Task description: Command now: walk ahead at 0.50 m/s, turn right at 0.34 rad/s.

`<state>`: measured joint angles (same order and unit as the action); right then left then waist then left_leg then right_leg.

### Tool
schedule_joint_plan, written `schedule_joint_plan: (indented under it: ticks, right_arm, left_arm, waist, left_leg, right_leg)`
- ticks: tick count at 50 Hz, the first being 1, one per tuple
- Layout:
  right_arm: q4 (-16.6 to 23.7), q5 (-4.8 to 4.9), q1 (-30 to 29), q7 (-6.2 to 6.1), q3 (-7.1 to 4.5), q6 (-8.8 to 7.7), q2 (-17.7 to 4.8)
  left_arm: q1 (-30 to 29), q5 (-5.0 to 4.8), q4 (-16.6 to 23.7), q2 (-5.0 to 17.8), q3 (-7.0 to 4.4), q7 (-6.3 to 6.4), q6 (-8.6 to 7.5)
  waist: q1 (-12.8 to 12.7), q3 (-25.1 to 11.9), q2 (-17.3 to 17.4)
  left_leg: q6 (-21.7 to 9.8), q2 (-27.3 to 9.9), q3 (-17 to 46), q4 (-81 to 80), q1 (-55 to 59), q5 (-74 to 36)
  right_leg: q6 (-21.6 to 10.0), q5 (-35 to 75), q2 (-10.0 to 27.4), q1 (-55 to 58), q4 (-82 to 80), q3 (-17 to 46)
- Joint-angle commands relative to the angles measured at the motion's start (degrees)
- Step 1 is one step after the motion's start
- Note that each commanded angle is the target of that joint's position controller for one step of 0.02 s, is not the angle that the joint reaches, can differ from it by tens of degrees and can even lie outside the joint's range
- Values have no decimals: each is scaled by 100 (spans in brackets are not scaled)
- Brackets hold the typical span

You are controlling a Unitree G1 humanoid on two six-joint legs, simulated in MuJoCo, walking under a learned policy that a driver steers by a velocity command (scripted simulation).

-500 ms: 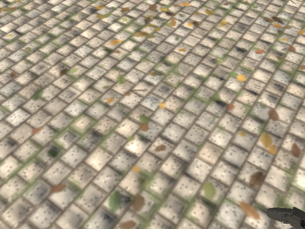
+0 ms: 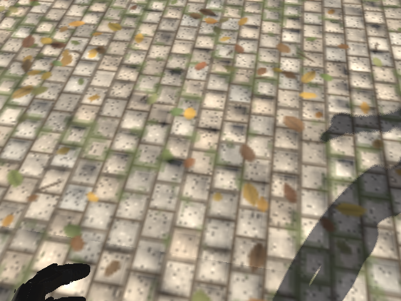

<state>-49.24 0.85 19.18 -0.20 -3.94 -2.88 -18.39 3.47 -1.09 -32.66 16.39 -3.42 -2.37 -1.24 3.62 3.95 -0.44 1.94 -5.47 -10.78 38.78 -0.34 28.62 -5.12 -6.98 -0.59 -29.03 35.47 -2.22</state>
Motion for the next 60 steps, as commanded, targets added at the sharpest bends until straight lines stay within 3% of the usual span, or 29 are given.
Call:
schedule_joint_plan:
  ticks: [1,2,3,4,6,8,14,18,20,22,24,25,26,27,28,30,33,39,43,46,47,48,49,50,51,52,53,55,60]
  right_arm:
    - [616,57,-89,106,8,-339,-673]
    - [824,225,-631,128,-42,-401,-826]
    - [826,157,-745,88,-9,-432,-724]
    - [773,30,-749,59,-27,-422,-709]
    - [654,0,-428,76,-34,-297,-628]
    - [603,-45,-389,69,-5,-181,-457]
    - [878,-69,-1475,124,95,-204,-183]
    - [1078,-9,-2119,238,134,-264,-163]
    - [1183,-53,-2284,302,117,-302,-226]
    - [1142,-143,-2000,331,56,-352,-350]
    - [862,-235,-963,269,-91,-418,-661]
    - [777,-346,-247,212,-155,-435,-1016]
    - [744,-348,-24,181,-209,-336,-1277]
    - [859,-214,98,183,-125,-237,-849]
    - [931,-165,-311,144,-59,-165,-642]
    - [896,-158,-966,70,29,-76,-337]
    - [858,-268,-1503,71,4,-71,-350]
    - [740,-177,-1763,-95,-133,68,-678]
    - [604,-90,-1666,-85,-193,227,-836]
    - [515,42,-1724,-73,-223,328,-886]
    - [417,69,-1541,-61,-204,351,-765]
    - [316,-15,-1249,-30,-151,368,-517]
    - [580,-302,-1347,14,-50,351,-243]
    - [722,-242,-1854,-29,-110,323,-428]
    - [728,-91,-2004,-52,-155,328,-537]
    - [658,-42,-1882,-94,-171,336,-517]
    - [573,-90,-1815,-144,-199,343,-566]
    - [561,-128,-1737,-167,-226,336,-578]
    - [617,-75,-1825,-134,-154,317,-363]
  left_arm:
    - [2119,-6,-66,1255,-410,91,-87]
    - [1891,40,-152,1078,-333,65,-162]
    - [1547,25,-182,960,-287,62,-203]
    - [1225,61,-173,789,-232,65,-223]
    - [976,137,-149,613,-167,81,-288]
    - [993,98,-275,664,-175,103,-365]
    - [1369,83,-653,811,-186,230,-356]
    - [1810,28,-974,920,-213,240,-316]
    - [1925,15,-1112,918,-222,265,-249]
    - [1907,33,-1190,961,-237,318,-161]
    - [1657,38,-1125,967,-217,356,-112]
    - [1648,147,-953,696,-116,365,-122]
    - [2710,128,-1024,117,52,324,-168]
    - [2677,18,-1176,768,-87,327,-154]
    - [2048,-123,-999,1053,-201,343,-102]
    - [1587,-57,-899,907,-212,430,79]
    - [1914,-46,-898,539,-204,501,399]
    - [1280,39,-561,493,-193,386,448]
    - [865,49,-344,617,-251,269,501]
    - [940,62,-319,616,-304,201,504]
    - [1060,93,-363,707,-357,225,491]
    - [1295,99,-398,1098,-486,300,471]
    - [1375,89,-278,1765,-614,416,458]
    - [1431,258,-209,1630,-552,354,316]
    - [1298,261,-234,1475,-507,312,184]
    - [1002,164,-229,1348,-484,329,108]
    - [766,69,-184,1138,-416,354,100]
    - [571,72,-119,1021,-340,420,133]
    - [682,63,-118,1117,-374,491,196]
  waist:
    - [-1068,-2477,-732]
    - [-1063,-1592,-599]
    - [-824,-1126,-227]
    - [-621,-842,-184]
    - [-323,-775,-318]
    - [-240,-628,-222]
    - [-591,-164,-214]
    - [-841,63,-222]
    - [-826,130,-223]
    - [-614,-103,-386]
    - [-28,-852,-407]
    - [195,-1742,24]
    - [-139,-2789,1653]
    - [152,-3391,1159]
    - [150,-2513,871]
    - [-151,-1284,509]
    - [-569,-818,878]
    - [-462,-938,699]
    - [-338,-759,664]
    - [-496,-720,647]
    - [-529,-735,492]
    - [-510,-746,-328]
    - [-326,-719,-2029]
    - [-714,-1088,-1387]
    - [-662,-1050,-843]
    - [-492,-974,-597]
    - [-418,-964,-472]
    - [-288,-1033,-637]
    - [-400,-1045,-641]
  left_leg:
    - [-216,380,1476,3890,-4112,449]
    - [-293,176,1415,3822,-4472,-43]
    - [-321,-76,1388,3398,-4316,-544]
    - [-279,-231,1378,3019,-4037,-852]
    - [-199,-363,1434,2714,-3469,-1213]
    - [-55,-366,1360,2366,-3429,-1452]
    - [81,-150,1209,233,-3603,-3413]
    - [-65,51,1164,-601,-3602,-3678]
    - [-223,135,1219,-914,-3689,-3331]
    - [-368,337,1183,-1123,-3196,-3019]
    - [-605,520,958,-1411,-1550,-3835]
    - [-915,-361,1660,-857,209,-6009]
    - [-2024,-2102,3623,-675,2393,-7308]
    - [-2029,-2019,4076,-939,2367,-6340]
    - [-1792,-1805,3247,-1173,1684,-5728]
    - [-1577,-1350,2355,-1626,68,-5050]
    - [-1577,-1131,1598,-2324,-1478,-4191]
    - [-1578,-1267,867,-2639,-1436,-3238]
    - [-1448,-1436,771,-2498,-1061,-2655]
    - [-1095,-1393,614,-1941,-856,-2533]
    - [-820,-1197,460,-1526,-976,-2273]
    - [-359,-730,36,-485,-1451,-1699]
    - [257,211,-289,1354,-3207,695]
    - [286,494,831,2460,-3670,1080]
    - [180,405,1153,2808,-3813,686]
    - [105,309,1280,2744,-3882,187]
    - [98,246,1357,2614,-3875,-121]
    - [156,362,1355,2620,-3489,-563]
    - [298,533,1452,1288,-3201,-852]
  right_leg:
    - [-1609,-1347,2101,5159,-1685,4534]
    - [-1360,-832,1909,4497,-1773,3626]
    - [-1176,-207,1661,3703,-1797,2939]
    - [-1071,380,1465,3046,-1895,2448]
    - [-1062,851,1278,2382,-2229,2041]
    - [-1111,1158,1227,2059,-2486,1669]
    - [-768,1094,869,2020,-2710,821]
    - [-731,763,1121,2497,-2614,893]
    - [-648,1308,1266,2914,-2257,1004]
    - [-451,2338,1264,3167,-1698,1144]
    - [-112,3480,818,2964,-426,1010]
    - [165,2052,415,1967,942,883]
    - [634,-2812,-472,-60,3302,637]
    - [692,-3339,-415,-262,4014,1400]
    - [719,-3073,-136,-701,4140,1271]
    - [854,-2432,268,-714,3658,856]
    - [934,-2045,421,236,2965,540]
    - [788,-796,626,598,1533,316]
    - [636,-964,560,658,870,100]
    - [392,-702,374,1110,-208,-154]
    - [236,-277,247,1487,-670,-112]
    - [-55,1112,611,2074,-1301,631]
    - [-935,3037,1906,2925,-1380,2588]
    - [-1603,2621,2201,2708,-1532,3105]
    - [-1436,2349,1942,2680,-1595,2654]
    - [-1115,2037,1678,2639,-1543,2287]
    - [-899,1884,1548,2584,-1524,2116]
    - [-841,2119,1351,2303,-1529,1942]
    - [-846,1724,1193,2423,-1459,2087]
